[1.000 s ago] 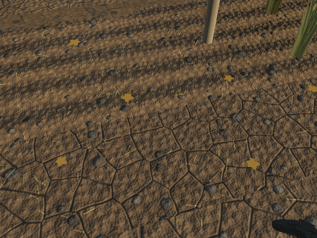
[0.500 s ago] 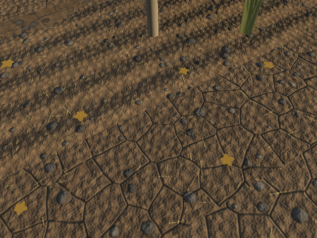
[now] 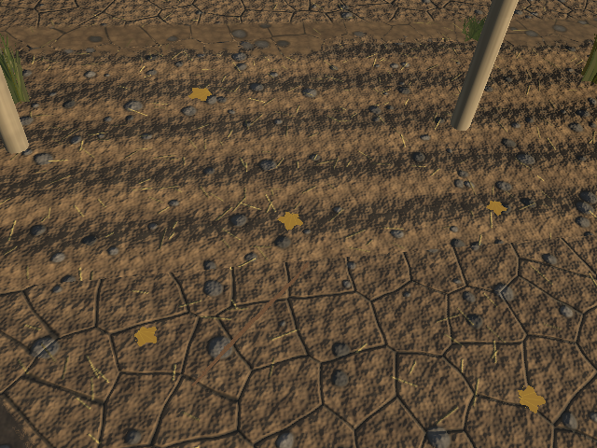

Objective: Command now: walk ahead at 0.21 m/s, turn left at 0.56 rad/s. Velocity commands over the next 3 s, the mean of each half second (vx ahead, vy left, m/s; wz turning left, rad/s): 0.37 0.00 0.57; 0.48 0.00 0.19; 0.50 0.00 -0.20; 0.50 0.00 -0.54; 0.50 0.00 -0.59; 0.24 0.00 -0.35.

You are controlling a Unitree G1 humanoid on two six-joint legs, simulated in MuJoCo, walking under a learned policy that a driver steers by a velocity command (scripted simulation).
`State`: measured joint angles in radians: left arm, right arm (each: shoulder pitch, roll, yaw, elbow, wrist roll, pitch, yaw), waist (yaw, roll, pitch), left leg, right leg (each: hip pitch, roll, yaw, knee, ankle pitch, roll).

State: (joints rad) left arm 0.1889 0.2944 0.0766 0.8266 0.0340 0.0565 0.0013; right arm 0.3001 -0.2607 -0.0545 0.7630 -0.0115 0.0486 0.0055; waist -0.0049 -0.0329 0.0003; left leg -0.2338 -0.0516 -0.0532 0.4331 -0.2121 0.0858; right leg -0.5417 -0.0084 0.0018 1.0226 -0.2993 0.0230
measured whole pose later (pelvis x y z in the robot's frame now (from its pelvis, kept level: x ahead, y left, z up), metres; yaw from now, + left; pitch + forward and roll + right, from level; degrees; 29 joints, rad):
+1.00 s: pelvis +0.38 +0.11 -0.08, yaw +20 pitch +2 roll -4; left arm 0.60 0.25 0.04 1.03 0.03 -0.10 0.04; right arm -0.10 -0.30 -0.04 0.74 -0.03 -0.07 0.08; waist 0.16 0.04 0.06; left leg -0.60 0.11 -0.03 0.47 0.38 0.05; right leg 0.22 0.02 -0.03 0.48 -0.71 0.03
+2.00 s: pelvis +0.89 +0.32 -0.16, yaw -5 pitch +1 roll +0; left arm 0.40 0.27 0.08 0.95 0.01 -0.04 0.00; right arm 0.03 -0.26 -0.03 0.79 -0.03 -0.03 0.02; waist 0.09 0.03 0.05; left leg -0.59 0.06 -0.04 0.64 -0.07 -0.04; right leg -0.02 0.12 0.14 0.33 -0.32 -0.09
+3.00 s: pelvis +1.29 +0.19 -0.16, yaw -32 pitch +0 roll +0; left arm 0.26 0.21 0.01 0.85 0.02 -0.03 0.02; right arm 0.23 -0.25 -0.04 0.84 -0.02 0.04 0.00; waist 0.00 0.06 0.06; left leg -0.51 0.06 -0.02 0.81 -0.21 -0.01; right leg -0.12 0.13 -0.02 0.30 -0.17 -0.13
